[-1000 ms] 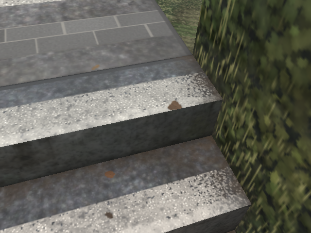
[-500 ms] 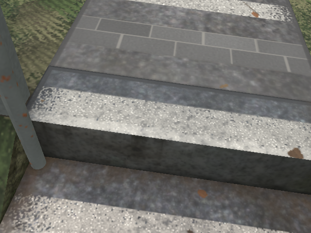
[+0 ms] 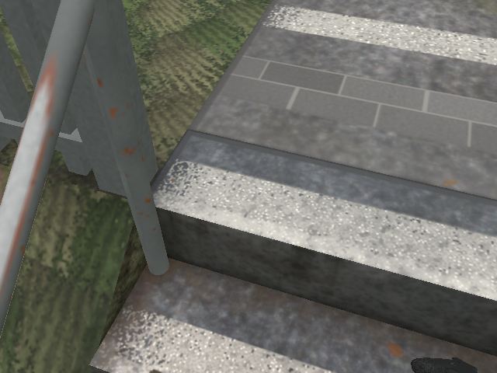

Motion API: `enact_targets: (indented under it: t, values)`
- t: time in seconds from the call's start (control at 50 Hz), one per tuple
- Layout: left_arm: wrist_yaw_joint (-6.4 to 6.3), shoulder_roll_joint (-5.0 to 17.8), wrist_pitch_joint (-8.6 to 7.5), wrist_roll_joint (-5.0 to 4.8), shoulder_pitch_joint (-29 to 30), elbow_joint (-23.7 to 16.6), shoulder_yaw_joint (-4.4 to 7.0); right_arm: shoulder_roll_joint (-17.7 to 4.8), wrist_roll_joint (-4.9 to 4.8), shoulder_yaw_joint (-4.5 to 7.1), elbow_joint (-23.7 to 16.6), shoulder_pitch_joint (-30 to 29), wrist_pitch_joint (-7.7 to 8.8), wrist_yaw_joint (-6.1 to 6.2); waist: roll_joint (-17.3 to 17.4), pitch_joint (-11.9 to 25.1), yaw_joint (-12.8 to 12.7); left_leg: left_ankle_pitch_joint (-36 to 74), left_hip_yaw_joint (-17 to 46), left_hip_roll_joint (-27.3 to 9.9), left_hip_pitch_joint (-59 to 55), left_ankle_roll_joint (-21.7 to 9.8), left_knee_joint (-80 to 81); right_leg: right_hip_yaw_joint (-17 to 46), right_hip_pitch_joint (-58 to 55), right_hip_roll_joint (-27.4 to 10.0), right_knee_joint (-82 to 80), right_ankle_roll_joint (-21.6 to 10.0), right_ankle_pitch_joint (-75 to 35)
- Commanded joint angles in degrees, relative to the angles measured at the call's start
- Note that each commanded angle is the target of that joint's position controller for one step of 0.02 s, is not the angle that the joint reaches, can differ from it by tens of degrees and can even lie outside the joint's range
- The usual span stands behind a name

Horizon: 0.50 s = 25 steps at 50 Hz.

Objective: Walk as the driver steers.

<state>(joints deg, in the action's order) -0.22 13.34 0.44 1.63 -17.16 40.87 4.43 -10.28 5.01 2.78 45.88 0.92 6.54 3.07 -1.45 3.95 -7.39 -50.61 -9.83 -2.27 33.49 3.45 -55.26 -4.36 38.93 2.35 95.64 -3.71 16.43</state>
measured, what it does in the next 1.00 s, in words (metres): climbs, turning right: right foot 0.17 m lower, then left foot 0.17 m higher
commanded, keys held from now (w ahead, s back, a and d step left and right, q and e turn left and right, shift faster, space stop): w+e+shift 0.46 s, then w+shift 0.30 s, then w+q+shift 0.24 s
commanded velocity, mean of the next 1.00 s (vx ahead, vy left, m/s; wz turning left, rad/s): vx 0.94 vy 0.08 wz -0.46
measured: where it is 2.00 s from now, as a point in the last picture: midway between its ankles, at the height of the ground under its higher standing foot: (412, 230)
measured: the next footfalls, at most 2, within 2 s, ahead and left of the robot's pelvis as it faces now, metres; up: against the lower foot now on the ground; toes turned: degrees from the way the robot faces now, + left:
right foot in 0.12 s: -0.06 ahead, -0.07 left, -0.17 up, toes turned -5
left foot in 0.64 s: +0.16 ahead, +0.06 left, +0.00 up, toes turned -19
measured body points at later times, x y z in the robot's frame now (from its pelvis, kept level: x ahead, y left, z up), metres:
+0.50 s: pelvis +0.05 -0.07 -0.07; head +0.08 -0.12 +0.38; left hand +0.10 +0.21 -0.17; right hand +0.30 -0.32 -0.08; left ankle +0.17 +0.02 -0.54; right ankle -0.10 -0.06 -0.81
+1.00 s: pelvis +0.17 -0.23 +0.13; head +0.20 -0.32 +0.57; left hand +0.47 -0.16 +0.09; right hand +0.14 -0.51 -0.03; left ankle +0.13 +0.00 -0.44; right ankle +0.19 -0.38 -0.45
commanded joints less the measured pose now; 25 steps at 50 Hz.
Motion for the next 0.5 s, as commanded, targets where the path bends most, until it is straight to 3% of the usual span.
enact_targets:
  t: [0.02, 0.04, 0.06, 0.08, 0.1, 0.12, 0.14, 0.16, 0.18, 0.2, 0.22, 0.24, 0.26, 0.28, 0.3, 0.32, 0.34, 0.36, 0.38, 0.4, 0.42, 0.44, 0.46, 0.48, 0.5]
  values:
    - [1.00, 0.2, 0.11, -1.40, -13.1, -1.8, 0.31, -1.3, 0.04, -0.66, -8.9, -15.9, -0.19, -0.71, 0.7, 0.6, -9.8, 28.4, 8.7, -14.5, -2.6, -5.1, 6.6, -4.1, -9.6, -3.6, -30.3, -3.1, 5.6]
    - [0.68, -2.6, 0.36, -1.36, -19.5, 0.7, -0.41, 1.3, -0.82, -1.46, -11.2, -20.2, -0.61, -1.36, 1.9, -1.2, -12.5, 35.1, 3.5, -12.5, 0.1, -4.2, -1.0, -7.7, -16.5, -2.8, -44.7, -4.0, 0.4]
    - [0.73, -4.8, 0.26, -1.89, -24.0, 3.3, -0.92, 3.4, -2.29, -1.93, -12.5, -20.7, -1.39, -1.60, 1.7, -1.5, -13.2, 39.4, -1.1, -10.5, 1.8, -3.5, -9.0, -11.0, -24.0, -3.9, -59.4, -4.8, -13.8]
    - [1.10, -5.6, -0.02, -1.94, -24.3, 4.8, -1.01, 6.0, -3.23, -2.65, -13.4, -19.4, -2.29, -1.78, -1.4, -0.8, -12.0, 29.7, -3.9, -6.5, 6.1, -4.1, -20.4, -10.7, -32.3, -6.1, -68.4, -7.2, -31.4]
    - [1.20, -5.8, -1.11, -1.87, -21.8, 5.8, -1.15, 7.9, -3.07, -3.16, -14.0, -16.8, -3.23, -2.08, -7.5, -3.1, -9.4, 14.9, -6.6, -0.8, 9.4, -5.1, -33.7, -10.4, -31.7, -5.3, -75.2, -8.5, -37.1]
    - [1.44, -4.6, -3.63, 0.75, -19.8, 5.3, -1.34, 9.5, -3.45, -3.23, -16.3, -19.1, -4.76, -2.85, -11.8, -4.7, -7.7, 10.6, -6.1, 3.4, 12.6, -6.2, -60.0, -8.3, -26.4, -3.6, -73.6, -9.6, -35.1]
    - [2.04, -2.7, -6.00, 2.25, -15.0, 1.4, -2.33, 13.4, -3.99, -3.86, -22.0, -21.8, -5.39, -2.78, -9.6, -5.0, -1.6, 12.3, 0.9, 4.0, 26.3, -4.1, -80.9, 9.0, -23.2, -5.6, -57.9, -10.2, -49.1]
    - [1.26, -0.5, -7.57, 1.54, -8.1, -0.9, -2.05, 19.0, -0.15, -6.21, -28.8, -17.5, -4.05, -3.28, -7.4, -4.6, 8.8, 23.3, 8.6, 0.9, 38.1, -1.9, -81.2, 37.1, -23.5, -7.6, -68.5, -10.0, -44.8]
    - [0.24, 0.6, -8.12, 0.56, -10.3, -0.5, -1.04, 15.5, 2.08, -6.14, -30.4, -18.9, -2.71, -3.78, -0.5, -5.4, 7.6, 27.4, 8.1, -0.3, 45.4, -0.7, -83.5, 49.7, -26.3, -11.9, -77.6, -11.1, -32.8]
    - [-1.32, 4.8, -7.87, -0.74, -8.9, -1.3, 0.81, 5.6, 2.47, -3.71, -29.8, -18.8, -1.41, -4.32, 9.4, -5.4, 7.1, 34.8, 12.3, -2.1, 48.5, -1.6, -77.0, 60.3, -31.1, -17.3, -83.7, -13.2, -8.3]
    - [-2.52, 7.7, -7.63, -1.13, -4.3, -1.9, 2.22, 0.7, 0.82, -2.05, -30.1, -21.7, -2.00, -4.44, 9.9, -7.5, 7.2, 41.9, 17.4, -4.5, 48.6, -1.9, -68.7, 73.1, -27.0, -21.9, -89.5, -13.5, 15.6]
    - [-3.35, 5.3, -6.92, -0.97, -7.3, -0.6, 2.20, -2.8, -0.50, -1.01, -29.3, -26.1, -3.00, -4.27, 16.3, -9.5, 3.5, 47.6, 17.5, -4.3, 52.1, -1.6, -64.1, 69.5, -32.1, -20.7, -89.5, -12.6, 22.7]
    - [-4.13, 3.6, -6.25, -1.20, -11.3, 0.5, 2.24, -0.9, -1.94, -1.56, -28.5, -27.8, -3.63, -4.22, 17.0, -11.5, 0.6, 47.9, 15.4, -3.6, 53.3, -1.5, -59.8, 64.6, -35.6, -18.7, -88.1, -11.2, 21.5]
    - [-4.45, 2.5, -5.76, -0.96, -12.8, 0.9, 2.21, 1.1, -2.89, -2.23, -28.1, -27.3, -4.39, -3.86, 14.7, -10.9, 0.0, 46.4, 12.3, -2.3, 52.0, -1.5, -60.3, 56.6, -37.2, -16.2, -85.8, -11.3, 12.0]
    - [-4.63, 1.4, -5.41, -0.61, -14.8, 1.7, 2.13, 2.4, -3.25, -3.28, -28.3, -27.5, -4.73, -3.21, 14.1, -10.1, -0.6, 44.0, 9.9, -2.0, 52.7, -2.1, -62.2, 52.3, -40.3, -14.6, -83.9, -11.9, 2.2]
    - [-4.76, 1.9, -5.18, -0.33, -15.2, 1.7, 2.57, 3.9, -3.04, -3.88, -27.4, -25.2, -4.74, -3.02, 10.2, -8.8, -0.3, 42.2, 8.9, -1.5, 53.9, -2.7, -63.7, 47.3, -43.8, -13.0, -81.9, -12.5, -6.4]
    - [-4.90, 3.4, -5.52, -0.37, -19.7, 2.8, 3.63, 6.0, -2.58, -4.65, -28.1, -25.9, -4.83, -2.61, 4.9, -8.1, -2.5, 32.4, 9.2, -1.1, 59.3, -3.9, -68.3, 46.1, -48.7, -12.8, -81.9, -13.8, -11.8]
    - [-5.18, 1.8, -5.92, 0.02, -21.3, 3.9, 3.47, 7.4, -1.72, -4.99, -28.5, -25.6, -4.52, -2.96, 3.5, -6.4, -2.2, 28.3, 10.6, -1.2, 62.9, -5.0, -70.2, 43.3, -54.3, -12.0, -78.8, -15.8, -17.6]
    - [-5.58, 2.0, -6.13, 0.17, -23.9, 5.6, 3.83, 8.0, -1.79, -5.09, -29.4, -28.5, -4.13, -3.31, 3.0, -6.1, -3.4, 22.5, 9.5, 0.3, 68.1, -5.4, -72.5, 42.1, -58.0, -11.9, -77.8, -17.0, -23.0]
    - [-4.92, 3.5, -5.97, 0.98, -25.5, 7.0, 4.51, 7.2, -2.15, -4.75, -30.4, -31.1, -3.73, -3.41, 1.2, -4.7, -3.9, 17.5, 9.4, -0.1, 69.9, -6.1, -70.6, 40.1, -60.7, -11.4, -77.7, -17.5, -24.0]
    - [-5.18, 1.8, -5.80, 0.05, -22.6, 6.7, 3.91, 9.3, -1.83, -5.82, -28.8, -27.6, -3.13, -3.97, -0.1, -1.9, -2.2, 15.1, 9.2, -0.7, 61.0, -8.1, -64.3, 36.0, -55.5, -11.1, -82.6, -16.4, -22.0]
    - [-4.97, 0.2, -5.74, -0.56, -18.5, 6.5, 3.25, 9.3, -2.31, -6.07, -28.0, -26.3, -3.53, -4.68, -1.9, -2.9, -0.2, 17.2, 5.7, -0.4, 49.0, -8.0, -55.3, 30.8, -44.9, -8.9, -86.5, -14.7, -23.6]
    - [-4.13, -0.1, -5.91, -1.23, -10.2, 4.7, 2.78, 8.2, -2.73, -4.74, -24.0, -19.1, -4.28, -3.98, -4.1, -0.2, 4.1, 19.6, 1.7, 1.0, 34.6, -8.4, -53.2, 24.3, -36.4, -7.7, -85.1, -13.1, -44.2]
    - [-3.85, -0.9, -6.15, -1.85, 0.7, 1.6, 1.95, 7.6, -2.62, -4.37, -21.5, -13.5, -4.66, -3.06, -2.1, 2.1, 10.0, 22.3, -1.2, 3.7, 9.0, -9.3, -37.3, 15.1, -21.0, -4.2, -84.1, -9.9, -75.1]
    - [-3.39, 3.3, -6.54, -2.88, 3.8, 0.4, 2.67, 3.9, -3.48, -2.62, -20.2, -12.0, -5.42, -2.00, -0.6, 8.7, 12.3, 25.1, -4.1, 7.4, -5.1, -8.3, -32.7, 14.3, -18.5, -3.4, -76.6, -8.6, -109.8]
